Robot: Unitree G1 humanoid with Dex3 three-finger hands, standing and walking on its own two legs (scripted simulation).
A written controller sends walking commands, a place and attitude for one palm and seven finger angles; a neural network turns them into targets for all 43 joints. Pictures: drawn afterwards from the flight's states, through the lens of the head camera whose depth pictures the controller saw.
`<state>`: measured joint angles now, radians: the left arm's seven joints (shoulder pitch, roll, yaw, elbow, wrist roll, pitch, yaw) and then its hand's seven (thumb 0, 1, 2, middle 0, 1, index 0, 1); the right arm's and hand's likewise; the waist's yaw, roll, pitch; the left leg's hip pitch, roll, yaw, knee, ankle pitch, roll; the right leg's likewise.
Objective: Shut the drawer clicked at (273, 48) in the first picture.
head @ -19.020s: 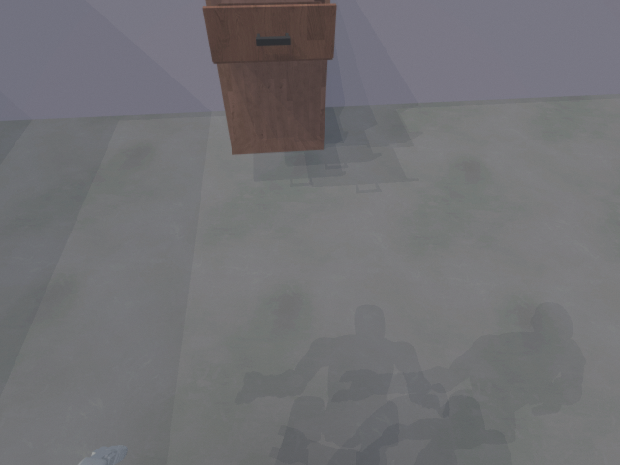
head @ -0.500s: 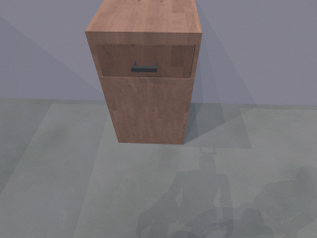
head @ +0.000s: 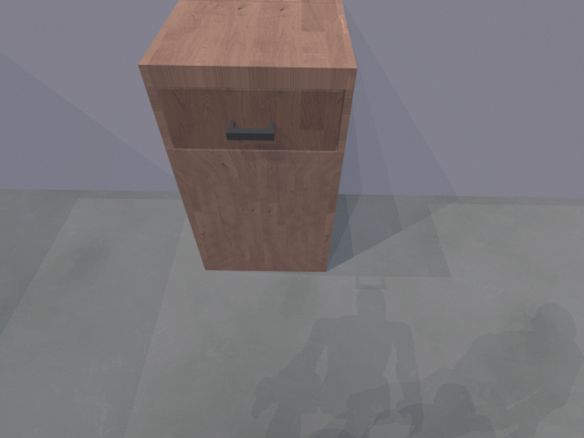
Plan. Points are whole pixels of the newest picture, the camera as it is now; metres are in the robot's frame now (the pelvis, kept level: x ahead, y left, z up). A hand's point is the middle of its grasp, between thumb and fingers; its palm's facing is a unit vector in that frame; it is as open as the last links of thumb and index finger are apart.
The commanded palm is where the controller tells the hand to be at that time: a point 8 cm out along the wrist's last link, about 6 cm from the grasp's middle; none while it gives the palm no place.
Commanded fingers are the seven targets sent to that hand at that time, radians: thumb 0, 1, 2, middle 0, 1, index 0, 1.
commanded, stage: look to check the result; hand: left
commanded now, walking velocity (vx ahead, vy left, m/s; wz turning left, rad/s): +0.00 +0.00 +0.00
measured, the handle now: (251, 129) +0.81 +0.14 -0.06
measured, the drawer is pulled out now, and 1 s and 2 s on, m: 0.00 0.00 0.00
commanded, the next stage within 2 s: stand and wait in 0.50 s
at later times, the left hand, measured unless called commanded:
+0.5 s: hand out of the picture +0.04 +0.19 -0.17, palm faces +0.00 -0.97 -0.25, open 7.4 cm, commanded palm none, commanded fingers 0.00 0.90 0.90 -0.20 -0.30 -0.20 -0.30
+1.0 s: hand out of the picture +0.05 +0.19 -0.17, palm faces -0.01 -0.96 -0.27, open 7.4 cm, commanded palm none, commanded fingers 0.00 0.90 0.90 -0.20 -0.30 -0.20 -0.30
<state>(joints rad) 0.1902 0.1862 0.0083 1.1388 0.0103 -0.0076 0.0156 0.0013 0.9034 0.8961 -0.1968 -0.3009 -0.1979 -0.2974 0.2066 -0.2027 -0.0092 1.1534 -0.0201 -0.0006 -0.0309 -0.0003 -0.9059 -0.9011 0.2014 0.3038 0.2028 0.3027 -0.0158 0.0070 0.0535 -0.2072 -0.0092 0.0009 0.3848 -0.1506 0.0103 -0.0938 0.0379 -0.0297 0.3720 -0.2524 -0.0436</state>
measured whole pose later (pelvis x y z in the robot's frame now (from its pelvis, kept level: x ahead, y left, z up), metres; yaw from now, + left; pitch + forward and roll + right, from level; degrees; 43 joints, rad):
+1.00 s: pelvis +0.01 -0.02 +0.00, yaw -1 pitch -2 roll +0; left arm 0.19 0.23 0.01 1.14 0.01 -0.01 0.02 0.00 0.90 0.90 -0.20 -0.30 -0.20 -0.30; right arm 0.19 -0.24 0.00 1.16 -0.02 0.00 -0.03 0.00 -0.91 -0.90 0.20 0.30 0.20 0.30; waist -0.01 0.01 0.05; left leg -0.17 0.02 0.00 0.36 -0.15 -0.02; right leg -0.05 0.06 -0.02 0.32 -0.24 -0.07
